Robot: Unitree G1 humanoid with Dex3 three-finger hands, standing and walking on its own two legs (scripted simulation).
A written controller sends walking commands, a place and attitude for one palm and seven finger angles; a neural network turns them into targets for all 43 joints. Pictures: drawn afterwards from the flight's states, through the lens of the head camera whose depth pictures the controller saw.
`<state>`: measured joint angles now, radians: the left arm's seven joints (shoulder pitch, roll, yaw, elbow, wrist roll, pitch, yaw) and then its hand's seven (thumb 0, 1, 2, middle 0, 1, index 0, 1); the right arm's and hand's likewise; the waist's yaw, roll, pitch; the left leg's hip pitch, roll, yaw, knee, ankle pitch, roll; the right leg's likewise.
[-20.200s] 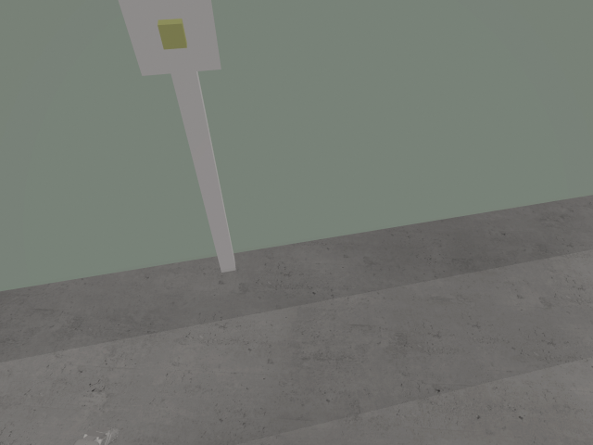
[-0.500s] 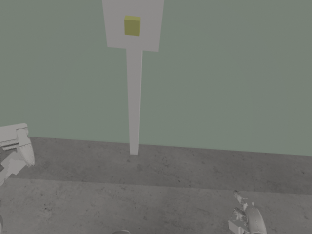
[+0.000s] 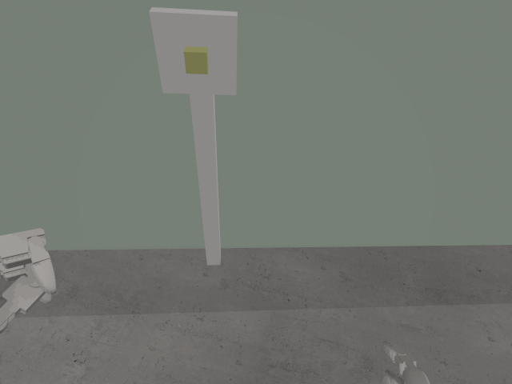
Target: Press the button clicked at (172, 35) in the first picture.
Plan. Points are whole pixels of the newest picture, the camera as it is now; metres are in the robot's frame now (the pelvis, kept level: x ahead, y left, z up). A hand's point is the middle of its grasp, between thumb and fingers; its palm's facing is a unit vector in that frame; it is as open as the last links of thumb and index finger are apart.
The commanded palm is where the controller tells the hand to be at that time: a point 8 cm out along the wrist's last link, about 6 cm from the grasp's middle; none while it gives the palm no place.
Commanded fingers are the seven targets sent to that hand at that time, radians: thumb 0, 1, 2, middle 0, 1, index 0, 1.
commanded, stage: stop stepping back and stand still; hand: left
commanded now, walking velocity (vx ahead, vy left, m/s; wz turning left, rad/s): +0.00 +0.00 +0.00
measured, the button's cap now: (196, 59) +0.73 +0.17 +0.18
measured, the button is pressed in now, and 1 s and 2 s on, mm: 0 0 0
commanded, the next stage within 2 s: let the arm hang, fingers relaxed in 0.22 s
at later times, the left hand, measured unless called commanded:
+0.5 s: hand out of the picture +0.14 +0.25 -0.09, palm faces +0.07 -0.92 -0.38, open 3.0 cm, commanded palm none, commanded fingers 0.00 0.90 0.90 -0.93 -1.10 -0.93 -1.10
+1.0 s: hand out of the picture -0.10 +0.19 -0.17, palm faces +0.06 -0.96 -0.26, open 6.4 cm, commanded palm none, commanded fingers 0.00 0.90 0.90 -0.20 -0.30 -0.20 -0.30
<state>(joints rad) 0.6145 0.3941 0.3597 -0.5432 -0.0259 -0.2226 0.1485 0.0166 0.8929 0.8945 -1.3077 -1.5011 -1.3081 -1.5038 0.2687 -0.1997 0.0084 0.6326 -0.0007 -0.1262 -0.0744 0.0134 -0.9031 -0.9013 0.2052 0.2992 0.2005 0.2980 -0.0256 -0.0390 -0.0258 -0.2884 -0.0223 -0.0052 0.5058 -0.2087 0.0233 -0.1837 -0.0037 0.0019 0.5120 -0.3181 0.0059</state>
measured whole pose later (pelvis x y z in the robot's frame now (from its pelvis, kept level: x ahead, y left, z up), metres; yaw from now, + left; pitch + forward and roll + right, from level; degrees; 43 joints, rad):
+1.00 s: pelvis -0.03 +0.00 +0.00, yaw +2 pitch -3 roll -1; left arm 0.37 0.20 0.02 1.18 0.01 0.02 0.03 0.01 0.91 0.89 -0.37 -0.49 -0.36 -0.50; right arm 0.34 -0.16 -0.01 1.11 -0.02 0.03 -0.02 0.00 -0.91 -0.90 0.20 0.30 0.20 0.30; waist 0.00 0.04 0.06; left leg -0.28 -0.02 -0.05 0.48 -0.15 0.02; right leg -0.16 0.00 -0.04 0.46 -0.26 -0.01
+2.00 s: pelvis +0.00 -0.02 +0.01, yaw +1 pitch -2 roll +0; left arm 0.21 0.20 0.02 1.15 0.01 -0.01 0.03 0.01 0.91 0.89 -0.20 -0.30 -0.20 -0.30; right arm 0.20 -0.21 -0.01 1.13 -0.01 0.00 -0.03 0.00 -0.91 -0.90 0.20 0.30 0.20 0.30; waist 0.00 0.02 0.07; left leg -0.20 0.00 -0.03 0.40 -0.16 -0.01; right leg -0.08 0.02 -0.03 0.38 -0.26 -0.02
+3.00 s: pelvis +0.02 -0.02 +0.01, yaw +0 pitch -2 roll +0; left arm 0.14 0.27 0.02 1.14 0.01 -0.02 0.02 0.01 0.91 0.89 -0.20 -0.30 -0.20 -0.30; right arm 0.14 -0.28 -0.01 1.13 -0.01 0.00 -0.02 0.00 -0.91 -0.90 0.21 0.30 0.20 0.30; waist 0.00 0.02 0.07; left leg -0.16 0.01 -0.03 0.34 -0.16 -0.02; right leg -0.03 0.03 -0.02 0.31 -0.25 -0.03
